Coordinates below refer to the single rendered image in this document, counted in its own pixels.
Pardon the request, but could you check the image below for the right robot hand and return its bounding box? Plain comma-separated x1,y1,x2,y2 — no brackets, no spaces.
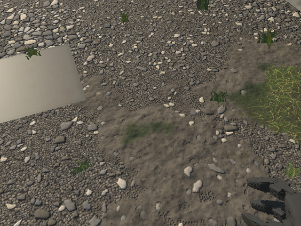
241,176,301,226

